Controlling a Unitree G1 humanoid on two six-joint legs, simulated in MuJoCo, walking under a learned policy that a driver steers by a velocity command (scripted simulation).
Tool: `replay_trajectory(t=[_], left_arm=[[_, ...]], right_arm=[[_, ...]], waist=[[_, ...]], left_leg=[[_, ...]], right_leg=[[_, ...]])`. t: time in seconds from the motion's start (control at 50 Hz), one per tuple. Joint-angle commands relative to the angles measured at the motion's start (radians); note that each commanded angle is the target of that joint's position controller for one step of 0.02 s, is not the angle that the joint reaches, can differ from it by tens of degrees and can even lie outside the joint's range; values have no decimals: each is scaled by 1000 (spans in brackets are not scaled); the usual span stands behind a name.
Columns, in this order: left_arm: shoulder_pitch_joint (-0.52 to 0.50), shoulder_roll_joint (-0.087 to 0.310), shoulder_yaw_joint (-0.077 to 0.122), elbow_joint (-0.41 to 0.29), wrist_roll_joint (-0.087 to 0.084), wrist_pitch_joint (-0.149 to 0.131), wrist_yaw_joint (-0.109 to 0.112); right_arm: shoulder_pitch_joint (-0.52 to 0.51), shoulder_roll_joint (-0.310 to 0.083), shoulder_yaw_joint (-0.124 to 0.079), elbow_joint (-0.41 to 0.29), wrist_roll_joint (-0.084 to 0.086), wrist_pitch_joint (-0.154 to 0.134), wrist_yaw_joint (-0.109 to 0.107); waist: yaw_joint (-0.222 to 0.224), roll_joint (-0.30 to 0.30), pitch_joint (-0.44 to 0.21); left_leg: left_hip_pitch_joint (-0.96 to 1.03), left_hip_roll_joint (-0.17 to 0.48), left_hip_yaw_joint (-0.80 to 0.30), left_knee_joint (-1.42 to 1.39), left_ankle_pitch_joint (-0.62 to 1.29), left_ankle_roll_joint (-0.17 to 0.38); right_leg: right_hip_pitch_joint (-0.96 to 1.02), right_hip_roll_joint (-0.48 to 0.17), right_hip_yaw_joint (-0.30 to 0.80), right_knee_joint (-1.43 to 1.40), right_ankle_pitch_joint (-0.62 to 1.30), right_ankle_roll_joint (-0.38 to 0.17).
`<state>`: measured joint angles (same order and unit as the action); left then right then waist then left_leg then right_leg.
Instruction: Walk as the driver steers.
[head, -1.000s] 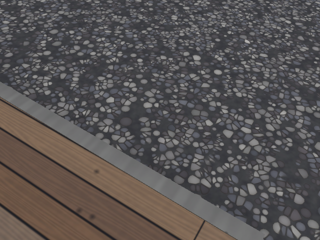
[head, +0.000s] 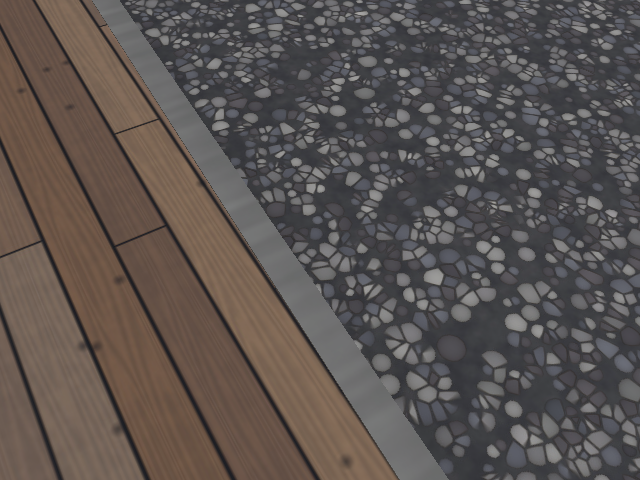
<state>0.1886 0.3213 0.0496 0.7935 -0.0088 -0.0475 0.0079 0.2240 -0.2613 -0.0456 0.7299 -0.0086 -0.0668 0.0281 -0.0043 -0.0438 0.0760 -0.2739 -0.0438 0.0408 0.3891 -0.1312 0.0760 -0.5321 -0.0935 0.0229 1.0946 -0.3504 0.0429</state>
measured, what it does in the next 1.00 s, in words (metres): walks ahead, turning left: right foot, then left foot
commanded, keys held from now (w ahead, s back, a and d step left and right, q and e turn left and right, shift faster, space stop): q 0.50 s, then w+q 0.50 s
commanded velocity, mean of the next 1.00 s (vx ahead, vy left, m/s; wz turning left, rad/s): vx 0.20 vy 0.00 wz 0.49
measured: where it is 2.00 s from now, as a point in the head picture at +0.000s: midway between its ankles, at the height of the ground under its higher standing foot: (85, 380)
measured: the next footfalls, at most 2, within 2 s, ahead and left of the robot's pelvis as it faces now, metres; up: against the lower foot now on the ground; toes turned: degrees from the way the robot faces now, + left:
right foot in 0.30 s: +0.21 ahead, -0.12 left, +0.00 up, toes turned +9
left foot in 0.72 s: +0.09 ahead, +0.11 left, +0.00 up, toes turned +24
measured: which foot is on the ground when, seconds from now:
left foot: down 0.00-0.30, up 0.32-0.70, down 0.72-1.00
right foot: up 0.00-0.28, down 0.30-0.72, up 0.74-1.00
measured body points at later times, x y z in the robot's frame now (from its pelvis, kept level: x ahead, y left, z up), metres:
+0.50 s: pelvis +0.10 -0.03 +0.00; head +0.14 -0.03 +0.45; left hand +0.19 +0.27 -0.10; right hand +0.28 -0.29 -0.12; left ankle +0.05 +0.10 -0.67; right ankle +0.17 -0.13 -0.74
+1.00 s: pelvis +0.18 +0.06 +0.01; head +0.19 +0.11 +0.45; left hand +0.24 +0.39 -0.09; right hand +0.33 -0.18 -0.09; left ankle +0.05 +0.10 -0.74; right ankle +0.42 -0.01 -0.68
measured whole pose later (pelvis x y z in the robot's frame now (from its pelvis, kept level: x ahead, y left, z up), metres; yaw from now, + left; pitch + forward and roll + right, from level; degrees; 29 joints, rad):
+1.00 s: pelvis +0.18 +0.06 +0.01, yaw +31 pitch +2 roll -3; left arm 0.04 0.31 0.08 0.73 -0.01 -0.08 -0.03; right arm 0.44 -0.25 -0.05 0.78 0.01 -0.04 -0.03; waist -0.06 -0.05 0.02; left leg -0.01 -0.02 -0.12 0.28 -0.29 0.05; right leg -0.62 -0.03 0.05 0.66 0.00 0.05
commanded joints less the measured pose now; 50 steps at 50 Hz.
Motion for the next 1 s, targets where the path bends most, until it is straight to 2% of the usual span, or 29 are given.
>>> replay_trajectory(t=[0.02, 0.06, 0.1, 0.2, 0.24, 0.26, 0.28, 0.3, 0.32, 0.34, 0.36, 0.38, 0.4, 0.44, 0.5, 0.56, 0.64, 0.68, 0.7, 0.72, 0.74, 0.76, 0.78, 0.8, 0.82, 0.84, 0.88, 0.94, 1.0], left_arm=[[101, 34, 9, -32, 17, 18, 13], [25, 29, 5, -59, 23, 21, 18], [-35, 35, 4, -77, 19, 27, 18], [-132, 60, 13, -115, 15, 34, 14], [-119, 73, 20, -115, 12, 26, 9], [-87, 74, 25, -106, 11, 19, 6], [-56, 93, 31, -100, 18, 11, 8], [-14, 160, 45, -107, 36, 11, 18], [-22, 195, 54, -112, 50, 25, 20], [3, 131, 40, -115, 41, 28, 19], [-35, 84, 26, -126, 38, 25, 18], [-86, 70, 23, -133, 33, 27, 18], [-120, 64, 22, -136, 24, 30, 19], [-137, 71, 23, -130, 32, 38, 24], [-116, 89, 31, -116, 33, 47, 36], [-94, 137, 50, -102, 13, 48, 33], [-91, 175, 66, -88, -16, 35, 12], [-108, 157, 64, -79, -31, 36, 6], [-101, 111, 53, -73, -24, 35, 2], [-135, 32, 31, -90, -4, 33, -12], [-199, -1, 21, -163, 12, 18, -15], [-263, 65, 35, -185, -19, -9, -17], [-238, 105, 47, -178, -37, -26, -25], [-197, 119, 54, -146, -19, -38, -26], [-185, 120, 57, -129, 6, -47, -22], [-185, 111, 58, -122, 16, -51, -24], [-203, 75, 50, -123, 12, -55, -29], [-265, 38, 36, -143, 2, -54, -36], [-352, 24, 26, -180, -6, -58, -51]], right_arm=[[-63, -133, -31, -44, -4, -25, -13], [-50, -167, -40, -27, 1, -11, -24], [-25, -192, -48, -12, 7, 4, -31], [0, -207, -56, 15, 24, 39, -42], [-16, -202, -56, 9, 32, 54, -50], [-42, -194, -53, 1, 37, 60, -55], [-43, -172, -45, -7, 34, 64, -60], [-24, -112, -27, -28, 12, 64, -62], [63, -83, -23, -32, 16, 60, -65], [77, -181, -48, -15, 17, 61, -64], [62, -225, -71, -4, 32, 72, -63], [61, -215, -76, 7, 36, 90, -69], [50, -206, -78, 3, 32, 107, -73], [29, -157, -67, -16, 34, 124, -71], [-22, -122, -54, -59, 31, 124, -64], [-59, -109, -42, -90, 29, 115, -40], [-30, -137, -53, -81, 27, 104, -11], [65, -128, -59, -28, 29, 100, -5], [157, -143, -70, 18, 36, 99, -11], [271, -197, -91, 51, 44, 95, -24], [275, -326, -107, 15, 33, 74, -24], [217, -277, -94, -13, 5, 40, -17], [147, -225, -74, -25, 7, 18, -22], [112, -184, -61, -31, 19, 7, -27], [94, -169, -53, -31, 26, 9, -33], [99, -158, -47, -33, 21, 10, -41], [136, -161, -47, -30, 15, 7, -53], [175, -176, -53, -23, 19, 8, -63], [230, -185, -59, -4, 28, 12, -66]], waist=[[59, 123, -146], [38, 129, -137], [14, 127, -137], [-17, 134, -124], [-4, 145, -136], [24, 146, -142], [39, 128, -158], [28, -17, -238], [-11, -241, -244], [19, -188, -276], [9, -115, -235], [-10, -74, -205], [-15, -76, -174], [-16, -93, -138], [13, -115, -152], [39, -123, -173], [12, -111, -133], [-41, -82, -123], [-70, -29, -129], [-110, 164, -117], [-99, 334, -58], [-111, 232, -32], [-63, 223, 12], [-37, 196, 17], [-27, 184, 6], [-23, 178, -2], [-28, 156, -21], [-49, 161, -12], [-84, 169, 18]], left_leg=[[39, 236, -137, -135, 668, 178], [52, 217, -128, -121, 640, 164], [76, 224, -156, -109, 573, 160], [127, 248, -275, -36, 405, 161], [139, 235, -332, 22, 329, 140], [122, 208, -343, 63, 279, 112], [76, 158, -335, 120, 203, 67], [-28, 70, -260, 303, -15, 9], [-274, -76, -134, 489, -529, -59], [-308, -28, -160, 700, -576, -99], [-330, 0, -171, 799, -508, -117], [-337, 24, -161, 824, -444, -136], [-339, 42, -157, 823, -391, -152], [-287, 43, -106, 781, -317, -172], [-262, 70, -73, 636, -274, -180], [-180, 99, -29, 478, -258, -144], [-45, 88, 30, 288, -244, -67], [116, 55, 75, 126, -170, -20], [243, 32, 65, 79, -202, 10], [378, 181, -190, -45, -345, 87], [415, 400, -696, -161, -520, 259], [341, 431, -767, -254, -602, 305], [322, 398, -675, -264, -572, 261], [309, 351, -571, -243, -449, 215], [301, 312, -494, -239, -337, 181], [284, 278, -436, -241, -242, 161], [278, 243, -366, -236, -95, 146], [219, 205, -302, -222, -18, 125], [191, 208, -313, -206, 1, 121]], right_leg=[[71, -6, 6, -102, 98, 24], [61, 10, 8, -214, 165, 25], [57, 27, 19, -303, 211, 25], [54, 66, 46, -435, 151, 17], [106, 87, 43, -519, 128, 0], [179, 95, 31, -622, 198, -16], [294, 56, 44, -718, 357, -42], [469, -135, 194, -705, 636, -110], [585, -329, 409, -710, 861, -294], [569, -361, 462, -730, 807, -364], [532, -306, 357, -725, 739, -335], [491, -245, 264, -731, 644, -290], [448, -220, 215, -749, 557, -268], [365, -170, 114, -790, 500, -260], [403, -183, 56, -808, 476, -278], [383, -207, 48, -872, 138, -268], [324, -233, 34, -904, -91, -235], [244, -202, -30, -834, -177, -187], [161, -157, -88, -718, -215, -145], [-29, -65, -200, -379, -207, -69], [-376, 89, -148, -102, -307, -16], [-429, 60, 17, -6, -235, -39], [-437, 25, 39, -22, -98, -57], [-400, 5, 34, -53, 4, -53], [-358, 1, 30, -106, 78, -41], [-310, 8, 24, -144, 147, -27], [-260, 40, 6, -227, 260, -6], [-168, 79, -1, -407, 372, 11], [-115, 98, -1, -517, 401, 12]])
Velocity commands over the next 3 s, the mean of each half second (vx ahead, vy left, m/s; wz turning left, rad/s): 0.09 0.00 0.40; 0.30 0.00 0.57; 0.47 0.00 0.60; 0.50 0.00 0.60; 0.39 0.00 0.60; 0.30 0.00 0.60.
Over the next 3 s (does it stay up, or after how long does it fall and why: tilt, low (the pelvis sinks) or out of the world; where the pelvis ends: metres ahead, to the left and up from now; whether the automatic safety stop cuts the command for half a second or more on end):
stays up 0.63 0.85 0.00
